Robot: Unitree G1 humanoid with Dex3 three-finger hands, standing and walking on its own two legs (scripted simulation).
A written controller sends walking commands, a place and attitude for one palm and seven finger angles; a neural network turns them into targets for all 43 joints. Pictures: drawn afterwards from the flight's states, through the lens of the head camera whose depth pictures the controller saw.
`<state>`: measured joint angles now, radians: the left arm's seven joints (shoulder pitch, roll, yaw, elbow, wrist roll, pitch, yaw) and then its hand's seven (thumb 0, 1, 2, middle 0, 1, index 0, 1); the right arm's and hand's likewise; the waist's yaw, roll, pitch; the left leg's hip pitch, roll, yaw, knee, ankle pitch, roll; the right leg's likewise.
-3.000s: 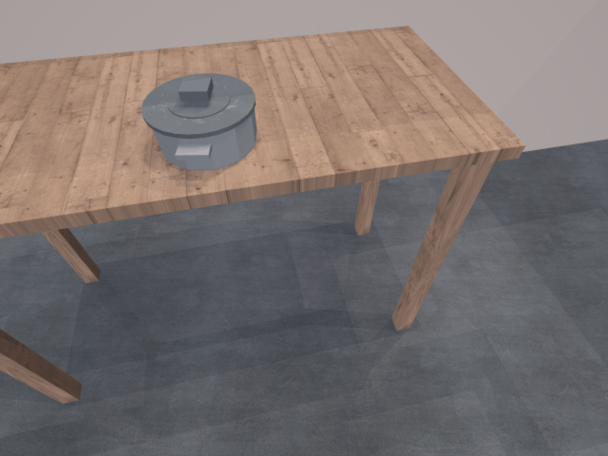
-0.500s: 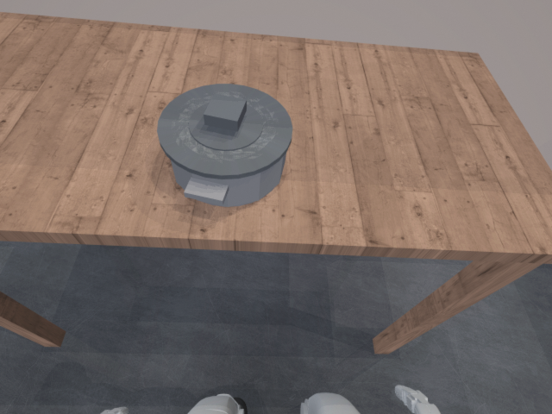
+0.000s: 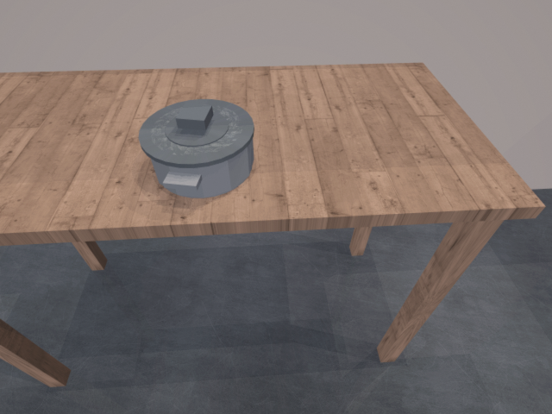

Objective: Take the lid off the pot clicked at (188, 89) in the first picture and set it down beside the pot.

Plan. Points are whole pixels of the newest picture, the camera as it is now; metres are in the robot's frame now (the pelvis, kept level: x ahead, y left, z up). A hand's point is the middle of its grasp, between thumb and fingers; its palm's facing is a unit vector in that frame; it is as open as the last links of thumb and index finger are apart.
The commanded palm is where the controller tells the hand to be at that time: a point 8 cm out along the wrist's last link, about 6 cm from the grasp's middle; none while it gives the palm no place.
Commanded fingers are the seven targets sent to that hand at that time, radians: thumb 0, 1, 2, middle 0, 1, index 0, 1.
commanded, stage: come to a stop and stand still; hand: left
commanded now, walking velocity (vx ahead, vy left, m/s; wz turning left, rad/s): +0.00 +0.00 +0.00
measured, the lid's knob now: (195, 116) +0.52 +0.15 +0.18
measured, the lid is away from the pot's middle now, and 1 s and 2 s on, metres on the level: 0.00 0.00 0.00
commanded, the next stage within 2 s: look again from close up in 0.26 s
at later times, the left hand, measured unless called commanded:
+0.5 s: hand out of the picture +0.00 +0.16 -0.15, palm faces +0.06 -0.98 -0.18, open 7.4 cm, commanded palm none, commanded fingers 0.00 0.90 0.90 -0.20 -0.30 -0.20 -0.30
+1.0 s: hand out of the picture +0.04 +0.15 -0.15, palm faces +0.04 -0.98 -0.19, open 7.4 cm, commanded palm none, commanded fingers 0.00 0.90 0.90 -0.20 -0.30 -0.20 -0.30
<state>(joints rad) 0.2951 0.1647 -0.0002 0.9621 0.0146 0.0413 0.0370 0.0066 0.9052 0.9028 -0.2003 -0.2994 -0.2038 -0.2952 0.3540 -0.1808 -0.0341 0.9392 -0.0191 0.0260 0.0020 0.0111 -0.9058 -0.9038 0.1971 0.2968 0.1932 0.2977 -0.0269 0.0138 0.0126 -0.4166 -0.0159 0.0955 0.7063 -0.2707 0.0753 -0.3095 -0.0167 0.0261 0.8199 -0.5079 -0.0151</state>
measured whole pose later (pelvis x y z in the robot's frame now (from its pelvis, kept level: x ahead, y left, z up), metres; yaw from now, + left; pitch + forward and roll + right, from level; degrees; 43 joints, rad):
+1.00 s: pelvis +0.04 -0.02 +0.02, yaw +1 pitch +0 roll +0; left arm 0.29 0.16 0.00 1.07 0.01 -0.01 0.04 0.00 0.91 0.90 -0.20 -0.30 -0.20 -0.29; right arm 0.24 -0.16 -0.01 1.10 0.00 -0.02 -0.02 0.01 -0.92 -0.90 0.20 0.30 0.20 0.30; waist 0.00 -0.02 0.04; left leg -0.28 -0.02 0.06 0.49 -0.21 0.04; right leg -0.12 0.01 -0.01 0.48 -0.36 -0.02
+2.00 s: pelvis +0.06 -0.02 +0.02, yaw +2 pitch -1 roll +1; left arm 0.46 0.19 -0.03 0.40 -0.04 0.05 0.15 0.03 0.94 0.90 -0.24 -0.34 -0.24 -0.34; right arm 0.30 -0.20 0.01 0.93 0.04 -0.18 -0.04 0.02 -0.91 -0.90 0.20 0.30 0.20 0.30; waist 0.04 0.01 0.06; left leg -0.22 -0.03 0.04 0.47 -0.23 0.03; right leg -0.06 0.00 -0.03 0.48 -0.37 -0.03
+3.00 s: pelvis -0.01 +0.00 +0.03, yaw +1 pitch -8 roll -2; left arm 0.67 0.33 0.19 -0.57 -0.04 -0.13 0.08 0.01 0.89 0.90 -1.30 -1.50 -1.30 -1.49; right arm 0.16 -0.23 0.03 0.59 -0.01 -0.16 -0.03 0.02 -0.90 -0.90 0.20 0.30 0.20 0.30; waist 0.07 0.04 0.06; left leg -0.17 -0.01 0.05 0.43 -0.13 0.06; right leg 0.01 0.02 -0.03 0.37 -0.25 0.00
